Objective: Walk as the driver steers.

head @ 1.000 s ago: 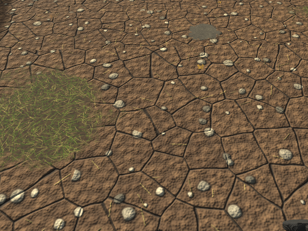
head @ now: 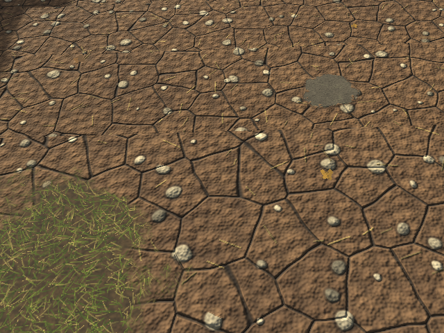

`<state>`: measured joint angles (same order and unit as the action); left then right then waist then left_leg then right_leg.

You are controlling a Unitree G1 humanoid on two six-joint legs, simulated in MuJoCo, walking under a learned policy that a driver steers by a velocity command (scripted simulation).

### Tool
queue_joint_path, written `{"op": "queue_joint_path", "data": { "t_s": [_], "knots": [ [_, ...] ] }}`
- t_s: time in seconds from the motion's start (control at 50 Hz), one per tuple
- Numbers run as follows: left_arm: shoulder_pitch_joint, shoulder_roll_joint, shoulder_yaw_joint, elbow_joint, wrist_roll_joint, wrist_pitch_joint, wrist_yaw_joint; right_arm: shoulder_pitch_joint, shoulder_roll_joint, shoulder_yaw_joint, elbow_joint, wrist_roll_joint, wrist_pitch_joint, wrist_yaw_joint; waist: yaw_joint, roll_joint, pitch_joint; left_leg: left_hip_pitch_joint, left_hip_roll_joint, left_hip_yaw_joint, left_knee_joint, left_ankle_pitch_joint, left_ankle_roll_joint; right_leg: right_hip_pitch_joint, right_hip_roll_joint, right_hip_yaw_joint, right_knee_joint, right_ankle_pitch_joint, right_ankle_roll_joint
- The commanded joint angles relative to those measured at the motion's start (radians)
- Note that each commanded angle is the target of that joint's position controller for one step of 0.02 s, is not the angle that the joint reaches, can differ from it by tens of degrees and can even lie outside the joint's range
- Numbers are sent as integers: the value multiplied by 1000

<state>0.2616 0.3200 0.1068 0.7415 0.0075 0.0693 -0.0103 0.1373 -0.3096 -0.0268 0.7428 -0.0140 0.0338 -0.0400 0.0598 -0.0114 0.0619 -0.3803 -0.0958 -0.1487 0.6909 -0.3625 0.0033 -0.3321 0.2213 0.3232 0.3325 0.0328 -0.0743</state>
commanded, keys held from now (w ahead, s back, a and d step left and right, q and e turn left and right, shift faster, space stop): e+shift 0.16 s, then q+shift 0.56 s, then w+q+shift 0.22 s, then w+e+shift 0.06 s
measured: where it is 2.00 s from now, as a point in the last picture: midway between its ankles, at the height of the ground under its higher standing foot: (208, 188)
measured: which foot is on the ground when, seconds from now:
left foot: up 0.00-0.04, down 0.06-0.44, up 0.46-0.76, down 0.78-1.00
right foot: down 0.00-0.08, up 0.10-0.42, down 0.44-0.78, up 0.80-1.00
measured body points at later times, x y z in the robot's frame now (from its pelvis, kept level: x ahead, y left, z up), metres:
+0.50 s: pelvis +0.02 +0.01 +0.00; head +0.05 +0.00 +0.45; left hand +0.21 +0.24 -0.11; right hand +0.03 -0.27 -0.13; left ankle +0.02 +0.12 -0.71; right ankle -0.03 -0.10 -0.74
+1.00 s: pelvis +0.08 +0.07 +0.01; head +0.09 +0.10 +0.45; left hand +0.15 +0.38 -0.11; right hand +0.22 -0.19 -0.09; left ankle +0.01 +0.12 -0.74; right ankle +0.18 -0.07 -0.67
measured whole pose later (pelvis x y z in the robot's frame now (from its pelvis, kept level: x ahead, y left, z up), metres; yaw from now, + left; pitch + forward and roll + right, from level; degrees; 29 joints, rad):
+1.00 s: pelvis +0.08 +0.07 +0.01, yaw +19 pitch +1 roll -1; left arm 0.16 0.31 0.04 0.72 0.05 -0.01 -0.04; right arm 0.39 -0.30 -0.06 0.73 -0.01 0.00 0.02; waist -0.03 -0.04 0.00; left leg -0.12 -0.10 -0.08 0.38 -0.28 0.12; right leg -0.56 -0.07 0.01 0.98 -0.23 0.05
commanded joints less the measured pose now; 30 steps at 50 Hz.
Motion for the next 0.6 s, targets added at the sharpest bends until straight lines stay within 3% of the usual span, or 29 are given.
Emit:
{"op": "queue_joint_path", "data": {
  "t_s": [0.02,0.04,0.06,0.08,0.1,0.12,0.14,0.16,0.18,0.2,0.26,0.3,0.32,0.34,0.38,0.4,0.42,0.44,0.46,0.48,0.5,0.52,0.56,0.6],
  "knots": [
    [-53,155,42,-69,4,-11,-6,85,-91,-23,-37,8,-30,-17,-52,-165,-101,140,-49,29,-163,-12,36,29,-212,323,-168,-535,23],
    [-86,149,40,-79,3,-16,-10,141,-108,-27,-26,5,-36,-27,-83,-190,-97,249,-48,39,-280,10,49,-33,-177,308,-182,-543,67],
    [-91,131,34,-82,-7,-23,-11,185,-142,-38,-19,4,-42,-41,-107,-155,-106,371,8,20,-429,55,64,-99,-117,253,-134,-592,124],
    [6,76,22,-67,-19,-27,-4,140,-213,-54,-49,13,-41,-55,-55,42,-175,410,247,-200,-523,-132,98,-112,-56,138,133,-655,136],
    [8,88,31,-75,-13,-29,2,-31,-275,-60,-105,-15,-36,-45,-31,274,-117,285,479,-460,-588,-159,215,-242,46,-139,475,-617,154],
    [-37,202,52,-56,27,-28,4,-83,-178,-42,-113,-19,-30,-38,-22,95,-53,162,444,-311,-571,0,227,-251,-76,-183,664,-493,162],
    [-14,178,49,-59,31,-22,-6,-91,-125,-25,-117,-14,-29,-34,5,90,-76,114,394,-201,-510,140,211,-190,-84,-200,759,-451,146],
    [24,150,36,-51,34,-11,-15,-109,-102,-16,-124,-16,-30,-27,22,80,-79,115,341,-96,-471,248,188,-187,-96,-211,858,-417,136],
    [35,128,23,-44,33,-2,-28,-81,-97,-13,-122,-16,-31,-21,4,94,-83,117,300,-45,-433,325,187,-183,-99,-220,917,-397,128],
    [30,114,11,-46,21,1,-35,-40,-95,-12,-117,-20,-31,-14,-16,108,-81,141,275,-15,-407,404,190,-196,-101,-237,904,-404,128],
    [-74,70,-19,-71,9,1,-25,128,-126,-24,-51,-14,-40,4,-98,150,-70,294,283,-45,-336,642,213,-228,-89,-199,694,-472,131],
    [-83,22,-47,-55,3,6,-12,104,-102,-11,-36,-11,-46,16,-80,179,-92,287,257,-33,-321,649,187,-88,-121,-223,438,-500,123],
    [-100,19,-55,-54,0,9,-3,98,-121,-17,-30,-10,-42,24,-81,223,-88,272,236,-46,-322,647,180,-23,-134,-304,337,-516,123],
    [-117,40,-50,-56,-4,10,11,127,-165,-35,-17,-11,-34,32,-98,258,-68,271,227,-80,-296,707,180,-5,-109,-344,286,-503,124],
    [-82,63,-47,-47,-8,2,34,150,-200,-56,-2,3,-24,46,-71,248,-76,282,225,-132,-231,849,157,56,-104,-338,116,-371,110],
    [-45,72,-46,-37,-8,-11,42,132,-199,-62,-7,13,-24,46,-46,226,-102,249,219,-146,-202,820,126,149,-132,-313,2,-245,96],
    [-15,114,-37,-29,0,-27,52,134,-175,-61,-15,23,-29,43,-43,177,-146,157,198,-147,-174,666,85,297,-212,-256,-42,-175,73],
    [15,164,-29,-34,20,-37,65,138,-99,-45,-39,32,-35,41,-36,15,-189,-7,137,-81,-38,341,44,458,-421,-108,-37,-17,19],
    [-41,246,-9,-30,7,-25,64,141,-44,-32,-73,30,-34,36,-52,-261,-148,-156,7,118,75,-143,17,405,-604,7,11,316,-117],
    [-41,154,-23,-45,6,-28,58,123,-119,-54,-48,8,-18,29,-16,-180,-134,-169,61,128,306,-269,8,371,-631,-26,27,435,-187],
    [-86,85,-46,-58,6,-32,55,137,-126,-69,-31,8,-4,31,-47,-116,-102,-170,71,118,388,-233,5,328,-581,-110,23,430,-175],
    [-142,52,-57,-71,14,-28,57,160,-120,-75,-16,8,9,38,-76,-101,-73,-161,86,121,422,-180,-7,290,-523,-192,23,390,-136],
    [-156,60,-57,-69,19,-32,65,150,-93,-71,-26,4,29,63,-79,-164,-45,-172,93,150,390,-102,-31,286,-466,-288,18,363,-99],
    [-132,70,-51,-64,22,-34,64,117,-74,-67,-49,8,36,81,-57,-165,-46,-169,103,175,326,-66,-46,299,-475,-319,20,306,-102]
  ]
}}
